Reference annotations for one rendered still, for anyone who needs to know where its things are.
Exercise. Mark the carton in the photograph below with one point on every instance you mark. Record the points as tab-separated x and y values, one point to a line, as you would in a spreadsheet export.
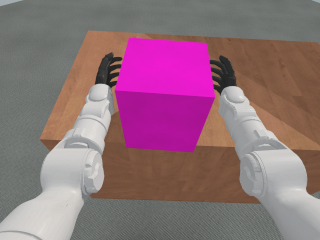
164	93

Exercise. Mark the left robot forearm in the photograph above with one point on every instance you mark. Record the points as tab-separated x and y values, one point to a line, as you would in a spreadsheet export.
92	124

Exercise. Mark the robot left hand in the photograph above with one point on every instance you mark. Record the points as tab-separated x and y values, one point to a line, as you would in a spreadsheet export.
103	75

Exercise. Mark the left robot upper arm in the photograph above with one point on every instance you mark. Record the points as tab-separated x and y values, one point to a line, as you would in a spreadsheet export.
69	176

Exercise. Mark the robot right hand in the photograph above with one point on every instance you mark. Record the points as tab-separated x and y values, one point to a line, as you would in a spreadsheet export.
227	74

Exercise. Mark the pedestal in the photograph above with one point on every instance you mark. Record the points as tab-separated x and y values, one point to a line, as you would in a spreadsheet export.
281	80

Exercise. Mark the right robot upper arm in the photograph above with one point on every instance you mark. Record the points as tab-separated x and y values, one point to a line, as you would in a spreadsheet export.
277	178

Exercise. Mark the right robot forearm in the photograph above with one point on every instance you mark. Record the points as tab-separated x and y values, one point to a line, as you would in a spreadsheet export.
244	126

